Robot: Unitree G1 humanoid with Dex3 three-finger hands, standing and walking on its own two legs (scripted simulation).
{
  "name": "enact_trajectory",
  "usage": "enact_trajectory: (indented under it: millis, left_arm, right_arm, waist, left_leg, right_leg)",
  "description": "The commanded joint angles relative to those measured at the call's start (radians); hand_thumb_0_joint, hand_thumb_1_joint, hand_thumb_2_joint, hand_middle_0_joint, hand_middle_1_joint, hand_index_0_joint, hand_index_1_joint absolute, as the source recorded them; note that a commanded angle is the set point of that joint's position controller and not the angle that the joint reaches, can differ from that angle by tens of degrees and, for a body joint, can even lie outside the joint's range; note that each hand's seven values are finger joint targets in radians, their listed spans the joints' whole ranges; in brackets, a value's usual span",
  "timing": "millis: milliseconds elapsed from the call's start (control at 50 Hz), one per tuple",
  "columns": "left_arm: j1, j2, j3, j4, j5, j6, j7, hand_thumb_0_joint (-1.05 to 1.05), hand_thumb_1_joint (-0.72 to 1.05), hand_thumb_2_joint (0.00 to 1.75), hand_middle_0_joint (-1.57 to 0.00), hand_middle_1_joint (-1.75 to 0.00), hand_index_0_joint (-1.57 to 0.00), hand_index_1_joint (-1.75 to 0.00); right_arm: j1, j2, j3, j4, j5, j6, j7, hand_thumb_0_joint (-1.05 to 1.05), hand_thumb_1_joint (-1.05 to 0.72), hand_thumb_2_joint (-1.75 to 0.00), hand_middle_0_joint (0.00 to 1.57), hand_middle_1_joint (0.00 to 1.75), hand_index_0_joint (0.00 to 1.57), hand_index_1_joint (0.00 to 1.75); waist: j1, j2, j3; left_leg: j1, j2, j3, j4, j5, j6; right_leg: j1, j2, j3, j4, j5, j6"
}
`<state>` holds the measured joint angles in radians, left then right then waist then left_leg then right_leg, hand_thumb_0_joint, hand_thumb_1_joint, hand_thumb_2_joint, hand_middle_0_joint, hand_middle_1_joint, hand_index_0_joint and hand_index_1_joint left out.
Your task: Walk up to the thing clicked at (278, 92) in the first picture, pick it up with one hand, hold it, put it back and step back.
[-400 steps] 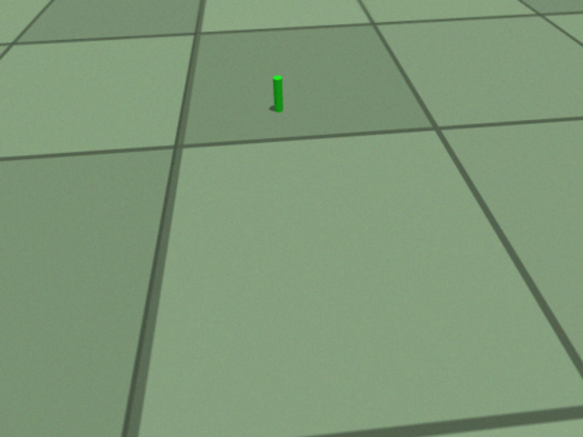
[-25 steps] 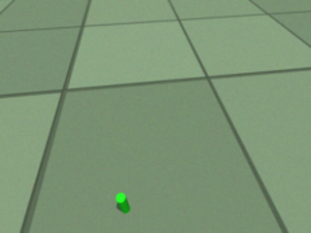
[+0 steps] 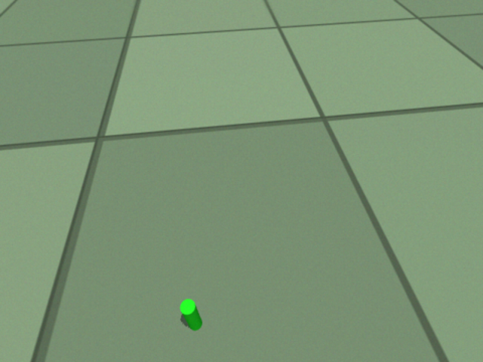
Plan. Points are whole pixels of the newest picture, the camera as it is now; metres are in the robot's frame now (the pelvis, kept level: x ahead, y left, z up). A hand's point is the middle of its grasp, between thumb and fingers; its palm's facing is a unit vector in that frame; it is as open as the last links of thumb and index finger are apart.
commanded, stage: stand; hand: left
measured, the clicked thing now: (191, 315) +0.38 +0.21 -0.68
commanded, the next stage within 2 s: go down in 0.62 s
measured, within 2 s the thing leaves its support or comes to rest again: neither
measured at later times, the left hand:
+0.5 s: hand out of the picture +0.08 +0.25 -0.15, palm faces -0.03 -0.94 -0.34, open 7.4 cm
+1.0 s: hand (116, 357) +0.16 +0.26 -0.16, palm faces +0.04 -0.94 -0.33, open 11.8 cm
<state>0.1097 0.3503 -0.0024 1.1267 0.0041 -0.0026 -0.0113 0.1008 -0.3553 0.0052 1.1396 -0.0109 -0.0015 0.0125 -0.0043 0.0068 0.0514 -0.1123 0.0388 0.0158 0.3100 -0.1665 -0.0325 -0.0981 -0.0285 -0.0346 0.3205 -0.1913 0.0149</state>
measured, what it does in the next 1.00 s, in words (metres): stands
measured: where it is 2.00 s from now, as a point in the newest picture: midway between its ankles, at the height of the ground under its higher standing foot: outside the picture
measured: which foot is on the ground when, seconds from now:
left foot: down 0.00-1.00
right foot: down 0.00-1.00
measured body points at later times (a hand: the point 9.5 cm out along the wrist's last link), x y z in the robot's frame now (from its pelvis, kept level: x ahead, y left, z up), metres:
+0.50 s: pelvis +0.00 +0.00 +0.00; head +0.01 +0.00 +0.45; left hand +0.08 +0.30 -0.13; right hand +0.08 -0.30 -0.13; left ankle +0.00 +0.14 -0.75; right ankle -0.01 -0.13 -0.75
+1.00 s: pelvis -0.01 +0.00 -0.02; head +0.05 +0.01 +0.43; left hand +0.16 +0.31 -0.14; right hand +0.08 -0.26 -0.14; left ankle +0.00 +0.14 -0.75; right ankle -0.01 -0.13 -0.75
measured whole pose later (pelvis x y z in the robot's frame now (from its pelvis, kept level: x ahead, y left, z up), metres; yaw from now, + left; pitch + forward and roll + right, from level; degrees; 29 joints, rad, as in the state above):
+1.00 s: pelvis -0.01 +0.00 -0.02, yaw +0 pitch +6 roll +0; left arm -0.04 0.33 0.18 1.00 0.07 0.03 -0.03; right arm 0.23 -0.25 -0.02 0.78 0.03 -0.04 -0.02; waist -0.03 0.00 0.01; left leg -0.42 0.04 0.01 0.58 -0.27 -0.03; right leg -0.39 -0.03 -0.03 0.58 -0.29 0.01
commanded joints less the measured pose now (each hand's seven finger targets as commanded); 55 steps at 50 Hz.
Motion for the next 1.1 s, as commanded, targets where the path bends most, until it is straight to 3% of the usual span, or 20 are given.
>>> enact_trajectory:
  millis: [0,680,700,720,740,760,780,800,820,840,860,900,940,980,1020,1080]
  left_arm:
    - [-0.027,0.223,0.041,-0.056,0.003,-0.024,0.018,0.00,0.90,0.90,-0.20,-0.30,-0.20,-0.30]
    - [-0.029,0.224,0.044,-0.065,0.005,-0.026,0.021,0.00,0.90,0.90,-0.20,-0.30,-0.20,-0.30]
    - [-0.019,0.221,0.043,-0.062,0.004,-0.026,0.021,0.00,0.82,0.82,-0.28,-0.22,-0.28,-0.22]
    - [-0.370,0.023,0.035,-0.413,-0.042,-0.114,0.033,0.00,0.74,0.74,-0.20,-0.14,-0.20,-0.14]
    - [-0.436,0.088,0.059,-0.333,-0.041,-0.104,0.038,0.00,0.66,0.66,-0.12,-0.06,-0.12,-0.06]
    - [-0.266,0.218,0.141,-0.181,-0.012,-0.071,0.042,0.00,0.58,0.58,-0.04,-0.04,-0.04,-0.03]
    - [-0.233,0.237,0.164,-0.111,0.008,-0.051,0.031,0.00,0.50,0.50,-0.03,-0.05,-0.03,-0.04]
    - [-0.301,0.244,0.169,-0.127,0.018,-0.050,0.017,0.00,0.42,0.42,-0.02,-0.06,-0.03,-0.05]
    - [-0.311,0.262,0.194,-0.136,0.042,-0.059,0.008,0.00,0.34,0.34,-0.02,-0.07,-0.02,-0.06]
    - [-0.194,0.228,0.202,-0.072,0.061,-0.044,0.000,0.00,0.26,0.26,-0.02,-0.08,-0.03,-0.06]
    - [-0.119,0.223,0.226,-0.086,0.076,-0.034,-0.008,0.00,0.22,0.21,-0.03,-0.08,-0.03,-0.07]
    - [-0.086,0.231,0.247,-0.155,0.083,-0.010,-0.009,0.00,0.12,0.18,-0.04,-0.08,-0.05,-0.07]
    - [-0.061,0.193,0.235,-0.208,0.080,0.034,-0.007,0.00,0.00,0.14,-0.05,-0.08,-0.06,-0.06]
    - [-0.081,0.197,0.244,-0.250,0.079,0.074,-0.008,0.00,-0.11,0.11,-0.06,-0.07,-0.06,-0.06]
    - [-0.100,0.203,0.247,-0.313,0.076,0.096,-0.011,0.00,-0.23,0.10,-0.06,-0.07,-0.06,-0.07]
    - [-0.057,0.159,0.236,-0.348,0.065,0.121,-0.017,0.00,-0.38,0.07,-0.08,-0.09,-0.08,-0.09]
  right_arm:
    - [-0.035,-0.207,-0.036,-0.056,0.001,-0.026,-0.019,0.00,-0.90,-0.90,0.20,0.30,0.20,0.30]
    - [-0.031,-0.203,-0.042,-0.065,0.000,-0.024,-0.019,0.00,-0.90,-0.90,0.20,0.30,0.20,0.30]
    - [-0.032,-0.211,-0.044,-0.064,0.002,-0.024,-0.019,0.00,-0.96,-0.91,0.21,0.29,0.20,0.29]
    - [0.000,-0.037,-0.005,-0.341,0.071,-0.073,-0.041,0.00,-0.98,-0.92,0.20,0.30,0.20,0.30]
    - [0.046,-0.064,-0.010,-0.291,0.074,-0.073,-0.051,0.00,-0.96,-0.92,0.20,0.30,0.20,0.30]
    - [0.088,-0.109,-0.037,-0.293,0.072,-0.063,-0.061,0.00,-0.98,-0.92,0.20,0.30,0.20,0.30]
    - [0.100,-0.102,-0.047,-0.305,0.064,-0.057,-0.060,0.00,-0.97,-0.92,0.20,0.30,0.20,0.30]
    - [0.103,-0.098,-0.051,-0.336,0.062,-0.060,-0.061,0.00,-0.97,-0.92,0.20,0.30,0.20,0.30]
    - [0.110,-0.097,-0.069,-0.363,0.047,-0.066,-0.063,0.00,-0.96,-0.92,0.20,0.30,0.20,0.30]
    - [0.151,-0.088,-0.078,-0.366,0.038,-0.069,-0.061,0.00,-0.95,-0.91,0.20,0.30,0.20,0.30]
    - [0.162,-0.086,-0.091,-0.388,0.029,-0.072,-0.056,0.00,-0.94,-0.91,0.20,0.30,0.20,0.30]
    - [0.157,-0.080,-0.094,-0.440,0.032,-0.076,-0.053,0.00,-0.92,-0.90,0.20,0.30,0.20,0.30]
    - [0.144,-0.069,-0.095,-0.481,0.038,-0.079,-0.054,0.00,-0.90,-0.90,0.20,0.30,0.20,0.30]
    - [0.132,-0.068,-0.095,-0.514,0.039,-0.085,-0.053,0.00,-0.89,-0.89,0.20,0.30,0.20,0.30]
    - [0.119,-0.065,-0.091,-0.545,0.038,-0.092,-0.052,0.00,-0.88,-0.89,0.20,0.30,0.20,0.30]
    - [0.149,-0.053,-0.088,-0.556,0.036,-0.109,-0.055,0.00,-0.86,-0.89,0.20,0.30,0.20,0.30]
  waist:
    - [0.006,-0.005,-0.076]
    - [0.003,-0.009,-0.072]
    - [0.006,0.000,-0.080]
    - [-0.121,0.047,0.015]
    - [-0.079,-0.001,-0.024]
    - [-0.052,-0.022,-0.036]
    - [-0.040,-0.058,-0.079]
    - [-0.036,-0.068,-0.100]
    - [-0.023,-0.070,-0.182]
    - [-0.013,-0.058,-0.218]
    - [0.019,-0.010,-0.266]
    - [0.035,0.035,-0.296]
    - [0.024,0.042,-0.271]
    - [0.006,0.003,-0.284]
    - [0.005,0.020,-0.249]
    - [-0.015,0.004,-0.239]
  left_leg:
    - [0.026,0.104,-0.076,-0.041,0.150,0.034]
    - [0.028,0.105,-0.076,-0.043,0.166,0.035]
    - [0.037,0.107,-0.075,-0.038,0.161,0.039]
    - [-0.100,-0.045,0.047,0.033,0.003,0.039]
    - [-0.096,-0.046,0.042,0.045,-0.016,0.046]
    - [-0.111,-0.041,0.041,0.058,-0.026,0.044]
    - [-0.145,-0.045,0.034,0.098,-0.010,0.048]
    - [-0.165,-0.044,0.031,0.134,0.006,0.051]
    - [-0.171,-0.044,0.030,0.164,0.031,0.052]
    - [-0.194,-0.050,0.028,0.195,0.059,0.048]
    - [-0.211,-0.055,0.028,0.221,0.090,0.041]
    - [-0.206,-0.060,0.026,0.226,0.116,0.032]
    - [-0.214,-0.057,0.019,0.217,0.101,0.030]
    - [-0.235,-0.049,0.014,0.250,0.096,0.035]
    - [-0.273,-0.042,0.011,0.275,0.059,0.032]
    - [-0.319,-0.034,0.010,0.319,0.004,0.032]
  right_leg:
    - [-0.002,-0.112,0.085,-0.047,0.149,-0.028]
    - [0.007,-0.112,0.081,-0.049,0.165,-0.032]
    - [0.013,-0.114,0.084,-0.054,0.161,-0.031]
    - [-0.229,0.016,0.019,0.006,0.086,-0.022]
    - [-0.167,0.012,0.004,0.004,0.049,-0.015]
    - [-0.161,0.021,-0.005,0.018,0.018,-0.022]
    - [-0.169,0.018,-0.006,0.046,0.022,-0.022]
    - [-0.188,0.019,-0.006,0.082,0.039,-0.022]
    - [-0.166,0.012,0.000,0.122,0.077,-0.019]
    - [-0.174,0.011,0.001,0.158,0.105,-0.021]
    - [-0.168,0.011,0.002,0.192,0.123,-0.028]
    - [-0.164,0.019,0.000,0.207,0.130,-0.033]
    - [-0.192,0.023,-0.005,0.195,0.104,-0.034]
    - [-0.216,0.028,-0.010,0.221,0.095,-0.030]
    - [-0.273,0.032,-0.014,0.249,0.047,-0.032]
    - [-0.337,0.036,-0.015,0.296,-0.007,-0.029]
